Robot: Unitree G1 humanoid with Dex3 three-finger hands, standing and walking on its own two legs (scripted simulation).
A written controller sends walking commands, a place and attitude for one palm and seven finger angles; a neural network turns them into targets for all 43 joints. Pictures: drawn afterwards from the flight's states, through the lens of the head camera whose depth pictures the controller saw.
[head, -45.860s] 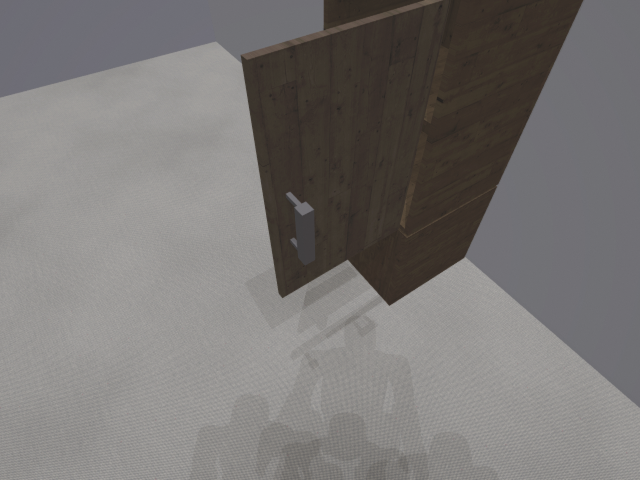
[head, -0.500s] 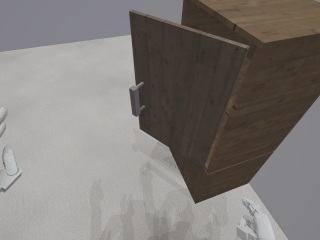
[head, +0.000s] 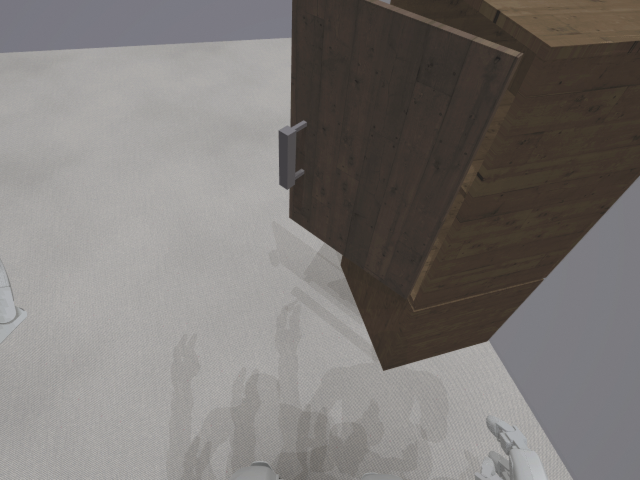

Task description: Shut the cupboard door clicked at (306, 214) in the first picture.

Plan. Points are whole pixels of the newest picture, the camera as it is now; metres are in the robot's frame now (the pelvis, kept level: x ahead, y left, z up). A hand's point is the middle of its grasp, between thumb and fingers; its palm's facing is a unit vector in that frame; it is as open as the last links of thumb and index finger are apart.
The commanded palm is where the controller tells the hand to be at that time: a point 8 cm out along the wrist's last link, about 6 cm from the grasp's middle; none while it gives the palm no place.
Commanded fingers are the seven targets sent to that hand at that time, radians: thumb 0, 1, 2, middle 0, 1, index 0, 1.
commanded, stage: step back with the hand held close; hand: left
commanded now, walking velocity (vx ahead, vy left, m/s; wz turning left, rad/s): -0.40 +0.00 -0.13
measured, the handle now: (294, 154) +0.77 +0.07 -0.07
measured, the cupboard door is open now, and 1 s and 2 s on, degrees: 33 33 33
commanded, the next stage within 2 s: stop stepping back and stand still in 0.16 s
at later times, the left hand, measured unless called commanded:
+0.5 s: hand out of the picture +0.10 +0.24 +0.20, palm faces +0.36 -0.80 -0.48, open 7.4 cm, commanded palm +0.07 +0.27 +0.19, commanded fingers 0.00 0.90 0.90 -0.20 -0.30 -0.20 -0.30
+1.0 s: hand out of the picture +0.07 +0.29 +0.21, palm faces +0.40 -0.78 -0.48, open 7.4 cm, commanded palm +0.05 +0.31 +0.19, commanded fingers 0.00 0.90 0.90 -0.20 -0.30 -0.20 -0.30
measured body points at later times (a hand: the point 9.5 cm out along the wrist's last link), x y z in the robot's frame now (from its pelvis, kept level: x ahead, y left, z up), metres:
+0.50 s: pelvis -0.10 -0.01 +0.00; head -0.16 +0.01 +0.44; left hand +0.08 +0.28 +0.23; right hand +0.00 -0.30 -0.06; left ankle +0.06 +0.08 -0.71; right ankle -0.23 -0.11 -0.72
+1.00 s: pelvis -0.13 +0.03 +0.01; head -0.18 +0.04 +0.46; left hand +0.05 +0.33 +0.24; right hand -0.03 -0.21 -0.08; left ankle -0.05 +0.14 -0.69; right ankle -0.20 -0.07 -0.72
